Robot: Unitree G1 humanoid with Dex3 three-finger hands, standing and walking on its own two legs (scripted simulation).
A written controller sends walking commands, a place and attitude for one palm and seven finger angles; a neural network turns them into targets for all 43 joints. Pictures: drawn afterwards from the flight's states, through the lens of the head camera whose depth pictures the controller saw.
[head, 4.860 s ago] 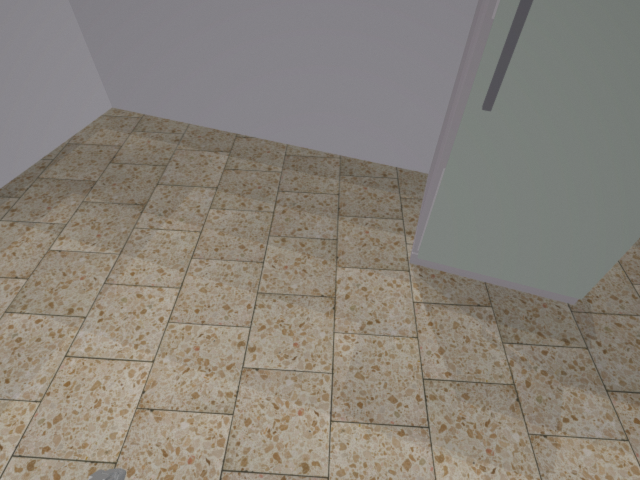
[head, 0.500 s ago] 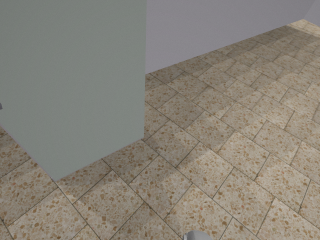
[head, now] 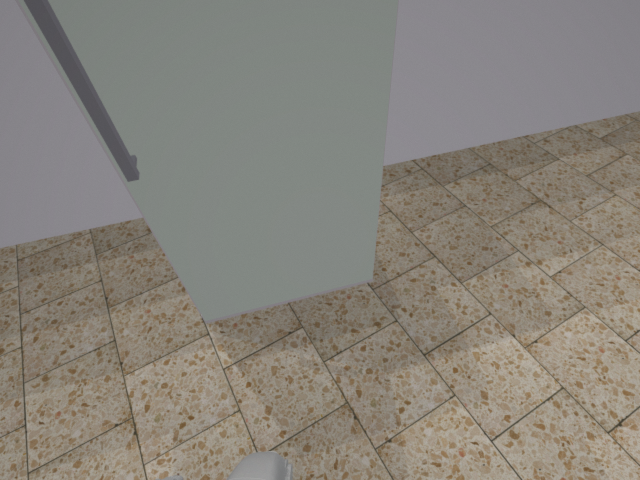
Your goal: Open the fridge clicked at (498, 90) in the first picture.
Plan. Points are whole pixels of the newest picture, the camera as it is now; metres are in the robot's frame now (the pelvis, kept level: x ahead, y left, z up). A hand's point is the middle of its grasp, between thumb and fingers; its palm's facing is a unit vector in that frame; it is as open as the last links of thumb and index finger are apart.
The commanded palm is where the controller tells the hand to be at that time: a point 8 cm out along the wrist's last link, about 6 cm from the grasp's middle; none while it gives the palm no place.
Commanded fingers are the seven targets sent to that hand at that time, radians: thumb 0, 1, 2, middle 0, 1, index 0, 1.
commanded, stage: turn to face it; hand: left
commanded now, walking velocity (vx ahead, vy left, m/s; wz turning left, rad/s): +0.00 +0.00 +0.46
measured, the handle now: (68, 49) +0.66 +0.40 +0.23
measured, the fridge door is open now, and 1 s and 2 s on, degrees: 0 0 0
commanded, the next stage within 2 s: take the last steps up to it in 0.38 s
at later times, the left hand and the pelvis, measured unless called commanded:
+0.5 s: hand out of the picture +0.00 +0.25 -0.17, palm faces +0.24 -0.93 -0.26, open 7.4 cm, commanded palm none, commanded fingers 0.00 0.90 0.90 -0.20 -0.30 -0.20 -0.30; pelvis -0.01 +0.03 +0.00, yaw +11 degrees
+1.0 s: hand out of the picture -0.08 +0.18 -0.17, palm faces +0.40 -0.90 -0.15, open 7.4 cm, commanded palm none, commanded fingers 0.00 0.90 0.90 -0.20 -0.30 -0.20 -0.30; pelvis +0.05 +0.06 +0.00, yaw +17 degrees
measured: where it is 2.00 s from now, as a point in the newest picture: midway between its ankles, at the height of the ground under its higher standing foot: (288, 474)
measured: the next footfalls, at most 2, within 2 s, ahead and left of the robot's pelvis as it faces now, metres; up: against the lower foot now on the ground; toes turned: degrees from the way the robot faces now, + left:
left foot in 0.22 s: +0.00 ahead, +0.15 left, +0.00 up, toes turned +13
right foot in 0.58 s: +0.06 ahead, -0.08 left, +0.00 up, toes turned +7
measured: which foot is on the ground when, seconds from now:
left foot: up 0.00-0.20, down 0.22-0.60, up 0.62-1.00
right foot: down 0.00-0.22, up 0.24-0.56, down 0.58-1.00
